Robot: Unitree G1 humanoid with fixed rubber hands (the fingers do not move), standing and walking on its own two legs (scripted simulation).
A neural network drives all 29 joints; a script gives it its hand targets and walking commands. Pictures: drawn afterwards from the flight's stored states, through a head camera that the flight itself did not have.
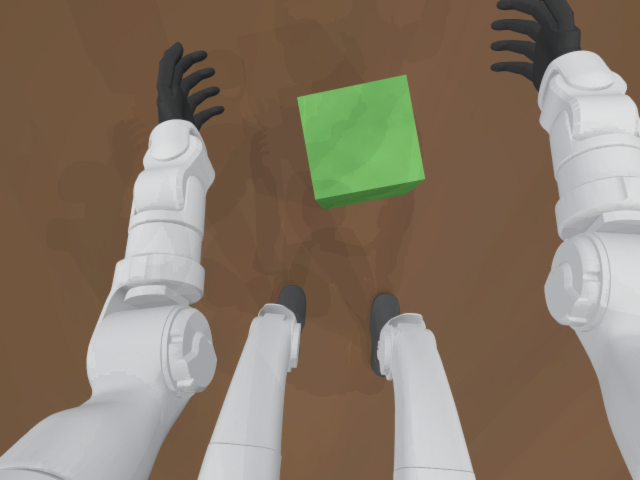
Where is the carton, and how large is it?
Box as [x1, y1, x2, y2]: [297, 75, 424, 209]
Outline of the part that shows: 405,75 297,97 315,199 324,209 405,194 424,179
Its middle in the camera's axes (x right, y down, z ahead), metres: +0.09 -0.19 +0.86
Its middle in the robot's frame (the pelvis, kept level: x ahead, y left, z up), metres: +0.54 +0.00 -0.54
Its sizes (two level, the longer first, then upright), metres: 0.210 0.200 0.250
